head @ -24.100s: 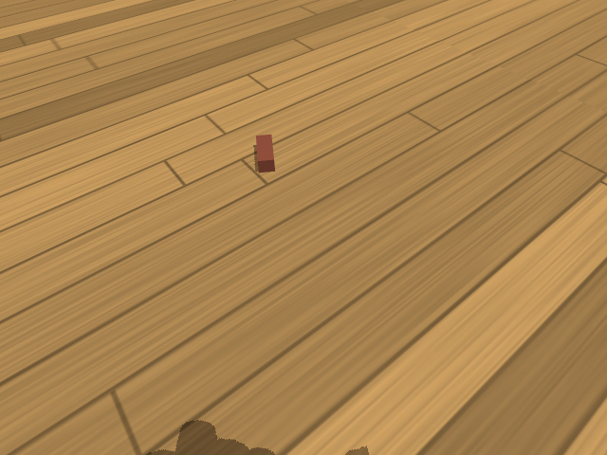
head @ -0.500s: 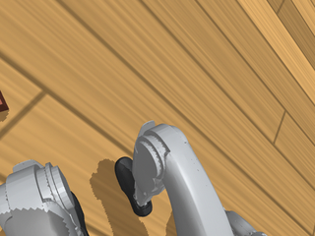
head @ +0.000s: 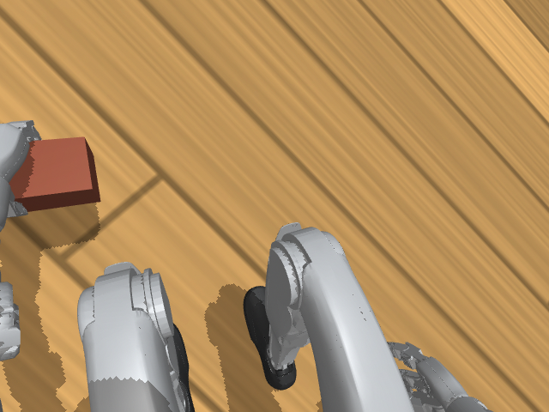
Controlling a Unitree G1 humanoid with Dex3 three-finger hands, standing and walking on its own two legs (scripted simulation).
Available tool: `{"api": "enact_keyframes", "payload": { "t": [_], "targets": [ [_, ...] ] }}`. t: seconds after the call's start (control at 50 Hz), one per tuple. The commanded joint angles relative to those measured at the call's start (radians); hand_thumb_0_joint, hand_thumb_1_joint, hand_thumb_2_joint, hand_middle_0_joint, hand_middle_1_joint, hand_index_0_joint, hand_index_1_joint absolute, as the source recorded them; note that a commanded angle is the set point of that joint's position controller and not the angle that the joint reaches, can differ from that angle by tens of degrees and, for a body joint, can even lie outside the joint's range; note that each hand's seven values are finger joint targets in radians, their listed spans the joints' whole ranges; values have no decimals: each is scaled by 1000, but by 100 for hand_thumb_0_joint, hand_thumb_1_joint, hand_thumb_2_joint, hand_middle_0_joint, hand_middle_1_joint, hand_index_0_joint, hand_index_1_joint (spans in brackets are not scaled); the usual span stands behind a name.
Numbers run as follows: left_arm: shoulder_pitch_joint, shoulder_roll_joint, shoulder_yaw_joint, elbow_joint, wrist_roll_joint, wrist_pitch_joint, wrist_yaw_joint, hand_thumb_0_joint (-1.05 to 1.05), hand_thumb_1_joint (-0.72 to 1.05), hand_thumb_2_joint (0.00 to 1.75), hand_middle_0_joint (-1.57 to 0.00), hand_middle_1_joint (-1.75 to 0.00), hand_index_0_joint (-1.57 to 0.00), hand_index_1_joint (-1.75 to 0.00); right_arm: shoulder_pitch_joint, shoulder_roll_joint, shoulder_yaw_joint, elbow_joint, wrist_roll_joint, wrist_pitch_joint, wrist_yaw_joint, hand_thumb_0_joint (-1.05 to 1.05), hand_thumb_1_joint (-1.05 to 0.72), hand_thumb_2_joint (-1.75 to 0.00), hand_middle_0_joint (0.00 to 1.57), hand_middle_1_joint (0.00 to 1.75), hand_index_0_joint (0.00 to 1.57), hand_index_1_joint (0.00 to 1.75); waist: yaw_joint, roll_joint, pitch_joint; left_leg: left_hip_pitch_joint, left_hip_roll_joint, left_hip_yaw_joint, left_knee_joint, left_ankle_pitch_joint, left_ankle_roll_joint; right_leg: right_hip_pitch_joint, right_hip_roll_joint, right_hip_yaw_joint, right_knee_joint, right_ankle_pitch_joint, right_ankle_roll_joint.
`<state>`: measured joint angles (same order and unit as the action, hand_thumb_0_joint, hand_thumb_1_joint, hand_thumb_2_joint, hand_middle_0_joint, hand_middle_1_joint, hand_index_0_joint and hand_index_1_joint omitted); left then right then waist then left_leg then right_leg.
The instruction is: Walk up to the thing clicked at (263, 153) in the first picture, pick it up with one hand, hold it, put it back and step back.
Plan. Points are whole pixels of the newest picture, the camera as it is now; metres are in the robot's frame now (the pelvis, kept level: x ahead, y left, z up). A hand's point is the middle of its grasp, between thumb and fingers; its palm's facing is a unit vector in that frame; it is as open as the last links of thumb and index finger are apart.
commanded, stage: settle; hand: left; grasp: from above
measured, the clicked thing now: (13, 179) +0.47 +0.30 -0.20
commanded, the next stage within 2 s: lift in 0.06 s
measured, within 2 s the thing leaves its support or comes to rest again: neither
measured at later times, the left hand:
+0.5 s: hand out of the picture +0.45 +0.30 -0.11, palm faces -0.48 -0.07 -0.87, open 11.2 cm
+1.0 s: hand out of the picture +0.38 +0.30 +0.06, palm faces -0.45 -0.10 -0.89, open 11.2 cm
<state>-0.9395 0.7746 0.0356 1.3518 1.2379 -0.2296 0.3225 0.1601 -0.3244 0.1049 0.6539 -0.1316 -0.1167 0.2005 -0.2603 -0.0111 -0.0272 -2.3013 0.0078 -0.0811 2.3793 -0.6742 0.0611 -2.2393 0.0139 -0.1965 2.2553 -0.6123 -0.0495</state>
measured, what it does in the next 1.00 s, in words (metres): rises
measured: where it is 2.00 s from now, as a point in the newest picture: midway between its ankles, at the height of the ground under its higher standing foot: (226, 375)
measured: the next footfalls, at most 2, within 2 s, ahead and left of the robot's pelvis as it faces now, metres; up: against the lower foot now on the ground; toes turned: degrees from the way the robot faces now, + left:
none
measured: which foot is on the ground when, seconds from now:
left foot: down 0.00-1.00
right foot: down 0.00-1.00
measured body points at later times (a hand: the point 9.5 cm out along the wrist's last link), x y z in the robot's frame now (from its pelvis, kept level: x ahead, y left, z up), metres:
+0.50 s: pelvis +0.00 +0.00 +0.04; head +0.23 +0.07 +0.43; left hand +0.47 +0.30 -0.06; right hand +0.05 -0.27 -0.06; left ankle +0.08 +0.11 -0.31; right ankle +0.11 -0.09 -0.31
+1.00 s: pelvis +0.01 +0.01 +0.18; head +0.18 +0.06 +0.59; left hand +0.40 +0.30 +0.11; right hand +0.14 -0.25 +0.06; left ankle +0.08 +0.11 -0.31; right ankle +0.11 -0.09 -0.31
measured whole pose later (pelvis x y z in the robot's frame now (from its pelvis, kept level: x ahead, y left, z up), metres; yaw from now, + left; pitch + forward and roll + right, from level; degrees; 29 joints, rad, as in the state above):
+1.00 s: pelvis +0.01 +0.01 +0.18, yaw +6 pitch +32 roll -5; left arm -0.56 0.56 -0.07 0.88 1.04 -0.11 0.14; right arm 0.19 -0.26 -0.01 0.65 0.02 0.02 0.02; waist -0.12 0.04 -0.19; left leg -1.74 -0.01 -0.02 1.81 -0.63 0.06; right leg -1.71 0.04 -0.08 1.74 -0.59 -0.02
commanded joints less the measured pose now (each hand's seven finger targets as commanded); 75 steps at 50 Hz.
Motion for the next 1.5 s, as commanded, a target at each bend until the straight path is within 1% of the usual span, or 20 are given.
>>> {"api": "enact_keyframes", "payload": {
  "t": [0.0,0.16,0.32,0.52,0.6,0.66,0.72,0.76,0.78,0.82,0.86,0.92,0.98,1.02,1.1,1.22,1.26,1.34,1.4,1.48],
  "targets": [
    [-365,283,44,-179,-7,2,55,0,44,106,-88,-85,-84,-89,235,-247,-87,17,11,6,-28,0,-90,-90,20,30,20,30,-15,351,-702,527,-22,14,-262,145,-26,358,43,43,-234,149,-5],
    [-402,252,34,-207,-25,15,44,0,43,105,-89,-90,-86,-93,246,-225,-98,26,26,27,-56,0,-92,-91,20,30,20,30,-12,349,-769,555,-22,23,-297,183,-21,402,40,54,-255,187,-3],
    [-322,238,37,-257,-85,49,-22,0,51,108,-94,-88,-91,-91,260,-216,-129,18,56,50,-77,0,-91,-91,20,30,20,30,39,343,-818,619,-24,27,-372,179,-21,441,34,73,-301,179,-6],
    [-203,180,26,-435,-132,49,-95,0,54,111,-95,-89,-92,-91,262,-196,-165,-14,91,85,-101,0,-91,-91,20,30,20,30,75,287,-819,707,-24,13,-490,168,-20,495,26,98,-395,163,-5],
    [-168,146,15,-513,-158,52,-102,0,55,111,-97,-86,-94,-90,240,-185,-173,-29,106,92,-120,0,-91,-91,20,30,20,30,90,281,-816,749,-19,4,-568,103,-17,530,26,105,-447,127,2],
    [-136,155,19,-563,-169,60,-104,0,54,111,-96,-86,-93,-90,233,-182,-180,-34,116,96,-136,0,-91,-91,20,30,20,30,105,274,-845,822,-18,-4,-618,107,-20,583,29,110,-484,131,4],
    [-68,112,-1,-576,-185,75,-109,0,56,111,-96,-89,-94,-91,226,-168,-178,-39,124,99,-149,0,-91,-91,20,30,20,30,103,240,-805,853,-19,4,-660,118,-19,638,31,118,-542,137,8],
    [-102,115,3,-659,-194,80,-109,0,55,111,-95,-89,-92,-92,221,-165,-183,-42,131,101,-160,0,-91,-90,20,30,20,30,115,262,-853,923,-19,5,-694,152,-21,676,29,125,-573,156,7],
    [-33,105,1,-622,-191,91,-112,0,55,113,-95,-91,-93,-93,218,-163,-182,-44,134,101,-162,0,-91,-91,20,30,20,30,119,265,-824,956,-17,-6,-719,172,-25,682,28,122,-584,164,8],
    [-17,78,-9,-644,-199,99,-119,0,55,113,-95,-89,-92,-92,212,-161,-183,-43,139,105,-170,0,-91,-90,20,30,20,30,120,255,-806,1014,-14,-33,-772,188,-30,695,27,116,-609,170,11],
    [-2,103,9,-670,-200,107,-116,0,55,111,-95,-91,-93,-93,200,-155,-187,-47,145,110,-182,0,-91,-90,20,30,20,30,130,243,-809,1043,-16,-15,-800,191,-26,753,29,126,-658,170,12],
    [17,40,-31,-702,-209,120,-128,0,57,117,-98,-91,-94,-95,190,-134,-180,-47,151,114,-192,0,-91,-90,20,30,20,30,128,243,-798,1124,-12,-6,-861,220,-27,814,35,131,-728,181,14],
    [84,24,-35,-703,-219,135,-129,0,58,116,-98,-91,-95,-94,183,-119,-173,-47,158,117,-207,0,-91,-90,20,30,20,30,136,205,-742,1143,-20,18,-926,213,-23,922,36,144,-815,184,17],
    [128,19,-30,-709,-221,146,-133,0,59,117,-100,-91,-96,-95,172,-117,-179,-43,165,119,-217,0,-91,-90,20,30,20,30,148,185,-765,1227,-20,11,-974,255,-24,974,37,143,-863,202,17],
    [187,-27,-56,-702,-229,157,-139,0,58,120,-102,-88,-96,-94,159,-101,-175,-31,173,118,-235,0,-91,-90,20,30,20,30,149,172,-650,1295,-14,4,-1085,240,-31,1058,41,149,-958,192,17],
    [211,-86,-95,-669,-232,154,-138,0,58,119,-101,-90,-96,-95,143,-82,-174,-20,184,103,-255,0,-91,-90,20,30,20,30,147,112,-522,1365,-14,25,-1228,178,-28,1214,47,171,-1128,156,20],
    [202,-71,-92,-654,-226,149,-136,0,57,114,-99,-88,-95,-93,144,-82,-173,-15,185,96,-259,0,-91,-91,20,30,20,30,156,121,-494,1407,-14,28,-1271,183,-32,1255,49,178,-1168,156,18],
    [230,-119,-122,-640,-211,146,-125,0,52,112,-95,-88,-91,-92,148,-79,-173,-14,181,86,-259,0,-91,-91,20,30,20,30,165,107,-475,1495,-16,32,-1340,249,-34,1333,52,179,-1235,210,15],
    [200,-102,-115,-647,-204,151,-120,0,50,113,-95,-87,-90,-92,148,-91,-178,-9,176,81,-258,0,-90,-91,20,30,20,30,176,149,-452,1581,-3,15,-1416,263,-46,1347,54,171,-1266,228,16],
    [217,-133,-137,-671,-206,163,-112,0,50,112,-95,-84,-90,-90,145,-90,-177,-14,176,80,-254,0,-90,-90,20,30,20,30,180,126,-442,1667,-2,22,-1477,329,-48,1433,52,172,-1336,281,14]
  ]
}}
